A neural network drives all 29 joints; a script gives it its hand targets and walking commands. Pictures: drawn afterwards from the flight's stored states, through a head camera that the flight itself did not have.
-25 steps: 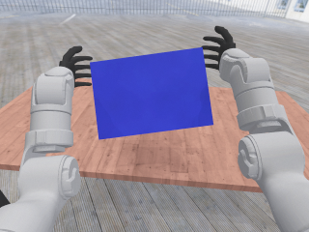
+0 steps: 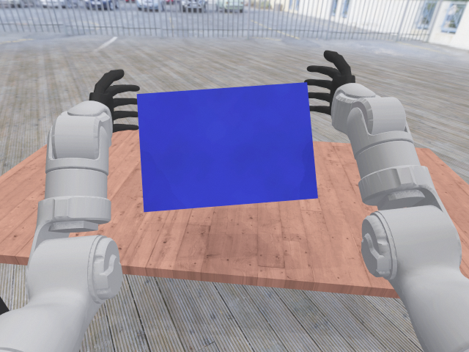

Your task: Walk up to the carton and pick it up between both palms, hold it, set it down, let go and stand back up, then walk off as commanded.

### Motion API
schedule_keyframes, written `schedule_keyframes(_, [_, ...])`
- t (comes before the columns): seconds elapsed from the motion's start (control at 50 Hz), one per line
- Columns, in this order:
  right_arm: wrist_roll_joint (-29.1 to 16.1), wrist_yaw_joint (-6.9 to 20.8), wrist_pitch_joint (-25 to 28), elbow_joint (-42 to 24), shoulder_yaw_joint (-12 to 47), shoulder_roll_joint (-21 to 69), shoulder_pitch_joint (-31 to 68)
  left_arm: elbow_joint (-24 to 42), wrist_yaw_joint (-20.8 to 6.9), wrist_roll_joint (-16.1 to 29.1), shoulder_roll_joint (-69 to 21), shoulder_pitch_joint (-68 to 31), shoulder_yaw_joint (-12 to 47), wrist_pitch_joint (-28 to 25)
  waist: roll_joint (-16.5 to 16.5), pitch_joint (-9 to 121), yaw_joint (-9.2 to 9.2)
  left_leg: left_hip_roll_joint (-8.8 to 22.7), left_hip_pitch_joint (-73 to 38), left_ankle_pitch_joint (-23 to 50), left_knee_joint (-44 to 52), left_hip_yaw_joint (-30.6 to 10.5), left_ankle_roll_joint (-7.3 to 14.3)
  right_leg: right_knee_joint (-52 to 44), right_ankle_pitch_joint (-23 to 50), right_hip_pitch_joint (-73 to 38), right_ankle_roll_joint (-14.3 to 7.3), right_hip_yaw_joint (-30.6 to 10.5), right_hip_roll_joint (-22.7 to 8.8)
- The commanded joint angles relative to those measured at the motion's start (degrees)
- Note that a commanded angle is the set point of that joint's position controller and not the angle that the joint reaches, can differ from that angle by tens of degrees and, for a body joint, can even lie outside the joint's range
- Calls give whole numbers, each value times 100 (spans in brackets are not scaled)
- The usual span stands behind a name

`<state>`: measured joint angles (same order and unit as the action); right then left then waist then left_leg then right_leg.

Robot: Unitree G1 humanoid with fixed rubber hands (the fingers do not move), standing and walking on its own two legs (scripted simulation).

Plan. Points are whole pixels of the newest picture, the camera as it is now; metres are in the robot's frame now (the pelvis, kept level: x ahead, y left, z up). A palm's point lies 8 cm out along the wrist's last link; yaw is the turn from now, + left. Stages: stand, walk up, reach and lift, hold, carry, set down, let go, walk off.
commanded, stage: hold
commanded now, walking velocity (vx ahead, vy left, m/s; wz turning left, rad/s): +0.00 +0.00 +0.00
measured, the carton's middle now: (227, 154) +0.42 +0.00 +0.20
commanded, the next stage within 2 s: none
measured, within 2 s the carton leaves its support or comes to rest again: neither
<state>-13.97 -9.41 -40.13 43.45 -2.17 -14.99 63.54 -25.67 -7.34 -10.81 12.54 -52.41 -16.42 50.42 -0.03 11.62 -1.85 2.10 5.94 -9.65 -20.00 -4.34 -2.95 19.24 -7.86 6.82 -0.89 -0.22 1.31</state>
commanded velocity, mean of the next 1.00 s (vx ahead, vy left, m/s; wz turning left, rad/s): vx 0.00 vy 0.00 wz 0.00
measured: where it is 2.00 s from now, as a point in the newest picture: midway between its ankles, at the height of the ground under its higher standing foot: outside the picture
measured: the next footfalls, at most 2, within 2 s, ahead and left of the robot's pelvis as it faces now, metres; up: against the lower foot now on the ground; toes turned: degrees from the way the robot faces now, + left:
none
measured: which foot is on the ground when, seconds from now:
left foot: down 0.00-1.00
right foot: down 0.00-1.00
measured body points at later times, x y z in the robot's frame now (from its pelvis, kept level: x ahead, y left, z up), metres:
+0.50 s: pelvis +0.00 +0.00 +0.00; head -0.10 +0.01 +0.44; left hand +0.37 +0.20 +0.30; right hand +0.38 -0.17 +0.32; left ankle +0.02 +0.15 -0.75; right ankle +0.03 -0.11 -0.75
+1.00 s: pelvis +0.00 +0.00 +0.00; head -0.09 +0.01 +0.44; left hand +0.38 +0.20 +0.30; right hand +0.39 -0.17 +0.34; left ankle +0.02 +0.15 -0.75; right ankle +0.03 -0.11 -0.75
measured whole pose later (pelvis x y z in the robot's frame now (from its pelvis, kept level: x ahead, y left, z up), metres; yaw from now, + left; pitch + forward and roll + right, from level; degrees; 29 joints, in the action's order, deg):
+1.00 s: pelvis +0.00 +0.00 +0.00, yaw +0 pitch -5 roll +0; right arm -13.1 -9.0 -40.0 43.8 -3.4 -15.0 65.3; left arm -25.7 -7.8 -11.3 12.5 -52.8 -16.4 50.3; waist -0.1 9.0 -1.8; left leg 2.1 5.9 -9.6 -20.0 -4.3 -2.9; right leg 19.2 -7.8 6.8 -0.9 -0.2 1.3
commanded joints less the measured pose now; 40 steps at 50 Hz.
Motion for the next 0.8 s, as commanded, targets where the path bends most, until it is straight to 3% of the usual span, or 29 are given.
schedule_keyframes(0.0, [-852, 1134, 244, -982, 631, 2980, 3881, 859, -1200, 1209, -2808, -4821, 1154, -593, 32, 882, -383, -344, 970, -187, 692, 177, 192, -455, -72, -1218, -140, -289, 116])
schedule_keyframes(0.04, [-824, 1170, 209, -779, 560, 2971, 3829, 752, -1206, 1195, -2725, -4819, 1069, -593, 24, 822, -322, -336, 1083, -336, 734, 209, 209, -459, -231, -1181, -144, -310, 108])
schedule_keyframes(0.16, [-1028, 1164, 209, -970, 816, 3136, 3691, 1271, -1150, 1268, -2681, -4893, 1085, -645, 17, 1340, -314, -387, 860, 207, 652, 246, 173, -400, 352, -1498, -73, -272, 113])
schedule_keyframes(0.36, [-1363, 1004, 269, -1956, 1079, 3096, 3476, 2093, -959, 1466, -2853, -4477, 1405, -613, 94, 2005, -437, -480, 290, 1486, 315, 271, 42, -281, 1699, -1867, 26, -149, 198])
schedule_keyframes(0.38, [-1331, 999, 275, -1947, 986, 3027, 3584, 1966, -950, 1486, -2879, -4527, 1446, -593, 145, 1742, -466, -465, 377, 1213, 363, 251, 46, -323, 1336, -1645, 6, -153, 195])
schedule_keyframes(0.42, [-1316, 988, 283, -2049, 1064, 3061, 3718, 1692, -975, 1382, -2876, -4346, 1301, -556, -36, 1625, -346, -462, 372, 1115, 377, 278, 118, -359, 1227, -1588, 48, -137, 165])
schedule_keyframes(0.44, [-1273, 996, 280, -1934, 972, 3055, 3722, 1675, -976, 1392, -2901, -4462, 1366, -566, 74, 1491, -408, -450, 423, 935, 415, 251, 106, -390, 1043, -1478, 19, -153, 147])
schedule_keyframes(0.5, [-1167, 1006, 330, -2019, 897, 3050, 3982, 1372, -969, 1436, -3015, -4412, 1393, -576, -48, 1331, -388, -419, 522, 699, 453, 248, 144, -436, 706, -1335, -7, -166, 161])
schedule_keyframes(0.58, [-1023, 1028, 341, -1696, 795, 3100, 4045, 1032, -1030, 1294, -2959, -4486, 1261, -589, -107, 1123, -362, -411, 681, 333, 534, 239, 205, -502, 307, -1239, -42, -202, 129])
schedule_keyframes(0.64, [-897, 1087, 337, -1270, 618, 2977, 4114, 695, -1069, 1276, -2983, -4656, 1267, -601, 40, 912, -377, -380, 892, -184, 633, 199, 209, -510, -173, -1083, -115, -270, 126])
schedule_keyframes(0.72, [-822, 1136, 290, -1113, 622, 3012, 4010, 705, -1156, 1236, -2851, -4753, 1149, -614, 0, 868, -365, -347, 1022, -261, 693, 195, 229, -460, -176, -1132, -115, -297, 114])
schedule_keyframes(0.76, [-856, 1167, 248, -931, 644, 2991, 3898, 667, -1184, 1125, -2739, -4634, 1005, -578, -56, 854, -253, -350, 1003, -233, 680, 212, 253, -477, -202, -1169, -127, -327, 123])
schedule_keyframes(0.78, [-852, 1183, 247, -896, 610, 3027, 3876, 695, -1185, 1150, -2798, -4728, 1079, -589, 30, 952, -315, -351, 1035, -225, 726, 208, 225, -448, -93, -1240, -130, -309, 131])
